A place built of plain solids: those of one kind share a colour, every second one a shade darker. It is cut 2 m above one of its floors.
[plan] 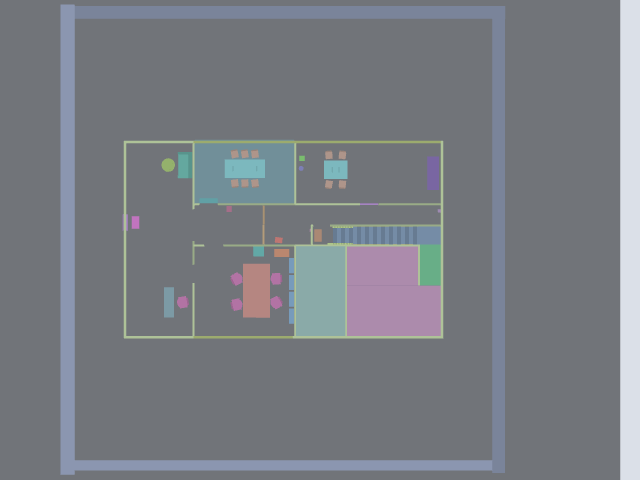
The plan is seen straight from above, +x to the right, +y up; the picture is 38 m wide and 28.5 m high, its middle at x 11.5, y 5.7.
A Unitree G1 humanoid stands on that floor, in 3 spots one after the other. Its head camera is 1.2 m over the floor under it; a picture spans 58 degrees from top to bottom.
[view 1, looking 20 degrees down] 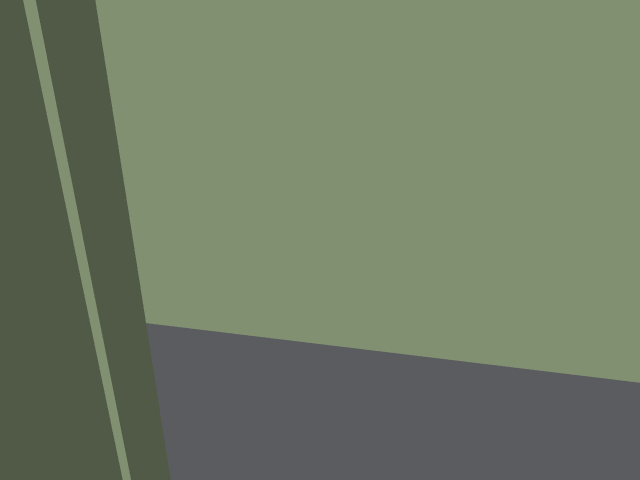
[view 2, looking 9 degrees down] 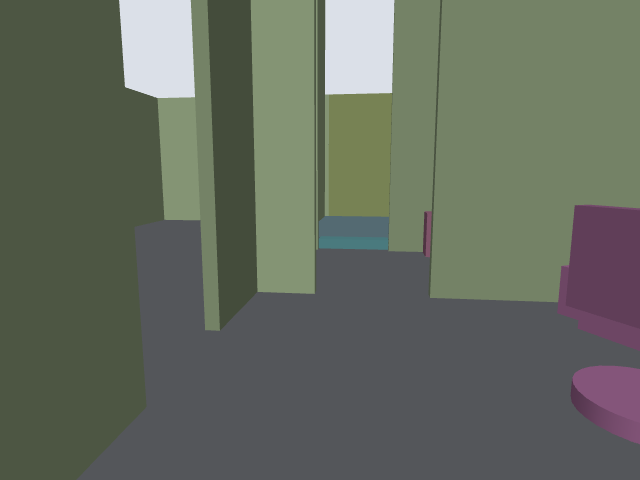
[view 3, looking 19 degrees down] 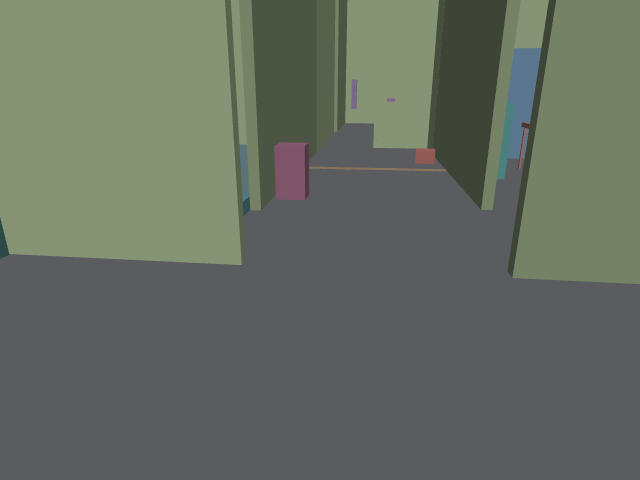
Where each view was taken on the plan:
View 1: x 11.58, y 5.97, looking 102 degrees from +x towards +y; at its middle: wall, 1.95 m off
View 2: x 5.19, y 1.20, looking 97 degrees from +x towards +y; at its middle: meet_steps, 6.82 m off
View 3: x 1.10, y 6.60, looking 7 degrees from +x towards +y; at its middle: ground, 3.69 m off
